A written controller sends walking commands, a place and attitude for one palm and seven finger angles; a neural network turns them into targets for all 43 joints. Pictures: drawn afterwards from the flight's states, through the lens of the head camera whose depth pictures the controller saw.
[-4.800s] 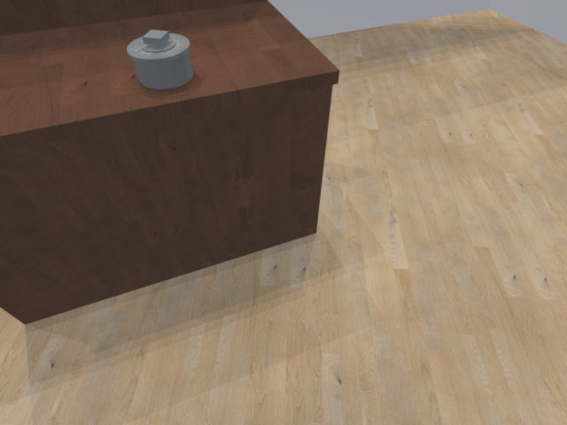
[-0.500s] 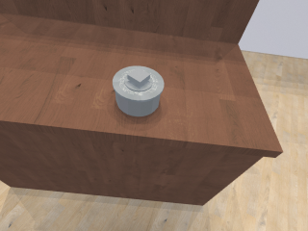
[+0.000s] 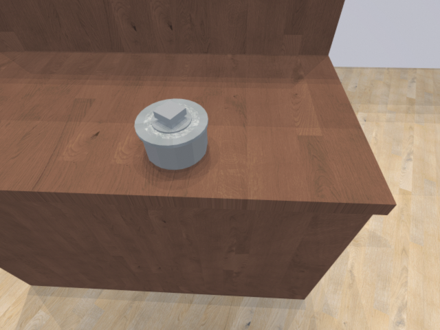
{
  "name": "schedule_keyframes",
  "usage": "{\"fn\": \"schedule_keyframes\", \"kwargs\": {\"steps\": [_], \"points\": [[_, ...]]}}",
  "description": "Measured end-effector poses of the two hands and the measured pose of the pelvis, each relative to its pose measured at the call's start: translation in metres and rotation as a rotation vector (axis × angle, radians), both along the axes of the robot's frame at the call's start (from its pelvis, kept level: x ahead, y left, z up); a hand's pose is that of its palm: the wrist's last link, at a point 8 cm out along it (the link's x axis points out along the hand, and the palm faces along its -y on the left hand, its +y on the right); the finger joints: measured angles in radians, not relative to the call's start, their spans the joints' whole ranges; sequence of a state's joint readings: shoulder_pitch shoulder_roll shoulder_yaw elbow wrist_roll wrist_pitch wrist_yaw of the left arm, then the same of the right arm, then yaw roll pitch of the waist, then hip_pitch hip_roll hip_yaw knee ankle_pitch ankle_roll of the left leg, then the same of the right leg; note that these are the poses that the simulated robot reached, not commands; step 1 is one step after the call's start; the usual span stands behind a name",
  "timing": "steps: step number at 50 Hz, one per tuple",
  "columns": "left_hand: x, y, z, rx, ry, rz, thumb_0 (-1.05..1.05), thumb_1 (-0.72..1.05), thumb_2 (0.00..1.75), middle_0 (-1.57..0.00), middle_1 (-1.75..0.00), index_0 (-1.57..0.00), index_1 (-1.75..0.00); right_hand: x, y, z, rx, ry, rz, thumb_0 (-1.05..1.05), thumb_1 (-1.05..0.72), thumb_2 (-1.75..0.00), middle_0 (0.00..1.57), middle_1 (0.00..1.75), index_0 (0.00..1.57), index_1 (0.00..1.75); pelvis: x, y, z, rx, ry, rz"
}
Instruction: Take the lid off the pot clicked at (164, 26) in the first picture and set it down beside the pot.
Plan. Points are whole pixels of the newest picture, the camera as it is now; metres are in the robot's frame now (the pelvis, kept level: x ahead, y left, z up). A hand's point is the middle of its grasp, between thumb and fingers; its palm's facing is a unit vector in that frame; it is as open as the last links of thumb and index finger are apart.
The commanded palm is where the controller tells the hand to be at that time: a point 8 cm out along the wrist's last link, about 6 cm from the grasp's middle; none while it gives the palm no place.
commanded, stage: look again from close up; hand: left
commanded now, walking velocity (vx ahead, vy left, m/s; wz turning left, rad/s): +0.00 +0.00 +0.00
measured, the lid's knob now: (170, 112) +0.51 +0.13 +0.13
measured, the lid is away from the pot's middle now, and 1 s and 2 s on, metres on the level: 0.00 0.00 0.00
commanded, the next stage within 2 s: lift the closed hand beside the body in 0.64 s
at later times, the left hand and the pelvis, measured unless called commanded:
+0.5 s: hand out of the picture +0.03 +0.19 -0.17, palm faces +0.04 -0.98 -0.22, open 7.4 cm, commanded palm none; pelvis +0.02 +0.00 +0.00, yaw +1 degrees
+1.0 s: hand out of the picture +0.14 +0.21 -0.04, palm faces +0.18 -0.94 -0.30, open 6.1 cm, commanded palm +0.09 +0.26 +0.00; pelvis -0.01 +0.01 +0.01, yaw +0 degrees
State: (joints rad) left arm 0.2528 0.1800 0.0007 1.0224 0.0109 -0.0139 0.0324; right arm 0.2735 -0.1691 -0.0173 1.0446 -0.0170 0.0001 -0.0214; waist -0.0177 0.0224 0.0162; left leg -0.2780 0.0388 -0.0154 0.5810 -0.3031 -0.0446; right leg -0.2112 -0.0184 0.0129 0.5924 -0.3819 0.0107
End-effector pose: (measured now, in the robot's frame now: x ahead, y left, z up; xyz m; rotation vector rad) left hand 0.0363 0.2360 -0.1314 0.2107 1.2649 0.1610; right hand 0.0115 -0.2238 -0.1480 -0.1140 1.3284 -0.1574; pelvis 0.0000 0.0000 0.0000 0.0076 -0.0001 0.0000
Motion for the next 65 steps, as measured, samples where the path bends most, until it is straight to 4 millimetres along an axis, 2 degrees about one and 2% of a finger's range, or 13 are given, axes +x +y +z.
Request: {"fn": "schedule_keyframes", "kwargs": {"steps": [11,21,29,38,40,43,46,51,55,60,65], "points": [[-0.008,-0.005,-0.003,-0.015,0.045,0.029,0.0,0.91,0.9,-0.2,-0.29,-0.2,-0.3,0.026,-0.01,0.007,-0.025,-0.006,0.035,0.01,-0.91,-0.9,0.2,0.3,0.19,0.3,0.008,-0.006,0.003,0.003,0.002,0.005],[-0.014,-0.002,-0.007,-0.029,0.08,0.047,0.0,0.91,0.9,-0.2,-0.29,-0.2,-0.3,0.042,-0.009,0.012,-0.041,-0.014,0.052,0.01,-0.91,-0.9,0.2,0.3,0.19,0.3,0.014,-0.003,0.004,0.0,0.003,0.007],[-0.011,0.004,-0.006,-0.027,0.075,0.054,0.0,0.91,0.9,-0.2,-0.29,-0.2,-0.3,0.046,-0.003,0.013,-0.041,-0.012,0.057,0.0,-0.91,-0.9,0.2,0.3,0.19,0.3,0.015,0.001,0.005,-0.001,0.002,0.012],[-0.008,0.009,-0.005,-0.02,0.057,0.051,0.0,0.91,0.9,-0.2,-0.29,-0.2,-0.3,0.041,0.001,0.014,-0.041,-0.003,0.055,0.0,-0.92,-0.9,0.2,0.3,0.2,0.3,0.014,0.006,0.006,-0.007,0.001,0.012],[0.014,0.013,0.014,-0.004,-0.097,0.077,0.01,0.91,0.9,-0.2,-0.3,-0.2,-0.3,0.048,0.002,0.019,-0.048,-0.094,0.072,0.01,-0.92,-0.9,0.2,0.3,0.2,0.3,0.012,0.009,0.007,-0.008,-0.006,0.004],[0.056,0.02,0.062,0.084,-0.383,0.073,0.01,0.91,0.9,-0.24,-0.34,-0.24,-0.34,0.073,0.004,0.029,-0.047,-0.289,0.082,0.01,-0.91,-0.9,0.2,0.3,0.2,0.3,0.011,0.013,0.008,0.0,-0.014,0.014],[0.075,0.024,0.087,0.125,-0.508,0.042,0.0,0.91,0.9,-0.3,-0.41,-0.3,-0.41,0.105,0.006,0.042,-0.029,-0.453,0.068,0.01,-0.91,-0.9,0.2,0.3,0.2,0.3,0.004,0.015,0.008,0.004,-0.008,0.015],[0.072,0.021,0.122,0.121,-0.655,-0.012,0.0,0.91,0.9,-0.47,-0.59,-0.47,-0.59,0.156,0.011,0.084,-0.035,-0.72,0.094,0.01,-0.91,-0.9,0.2,0.3,0.2,0.3,-0.007,0.013,0.008,0.0,-0.022,0.006],[0.058,0.026,0.136,0.132,-0.727,0.0,0.0,0.9,0.9,-0.63,-0.76,-0.63,-0.76,0.181,0.016,0.111,-0.06,-0.838,0.152,0.01,-0.91,-0.9,0.2,0.3,0.19,0.3,-0.016,0.011,0.008,-0.009,-0.029,0.015],[0.044,0.035,0.155,0.165,-0.802,0.025,0.01,0.9,0.9,-0.84,-0.99,-0.84,-0.99,0.189,0.023,0.123,-0.083,-0.874,0.217,0.01,-0.91,-0.9,0.2,0.3,0.2,0.3,-0.021,0.011,0.008,-0.016,-0.038,0.025],[0.041,0.043,0.172,0.201,-0.854,0.027,0.01,0.9,0.9,-1.05,-1.22,-1.05,-1.22,0.18,0.032,0.113,-0.076,-0.825,0.233,0.01,-0.9,-0.9,0.2,0.3,0.2,0.3,-0.02,0.013,0.008,-0.018,-0.051,0.028]]}}
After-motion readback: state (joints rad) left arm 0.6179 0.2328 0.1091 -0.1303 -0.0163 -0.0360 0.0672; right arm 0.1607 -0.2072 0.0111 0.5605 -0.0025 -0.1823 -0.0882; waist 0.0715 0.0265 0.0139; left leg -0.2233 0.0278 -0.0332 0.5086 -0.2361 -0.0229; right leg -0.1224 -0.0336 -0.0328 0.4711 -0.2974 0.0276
